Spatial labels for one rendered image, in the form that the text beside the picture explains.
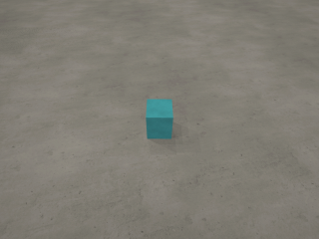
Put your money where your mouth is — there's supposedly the carton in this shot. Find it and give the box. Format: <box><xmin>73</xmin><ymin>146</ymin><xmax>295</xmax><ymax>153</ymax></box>
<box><xmin>146</xmin><ymin>99</ymin><xmax>173</xmax><ymax>139</ymax></box>

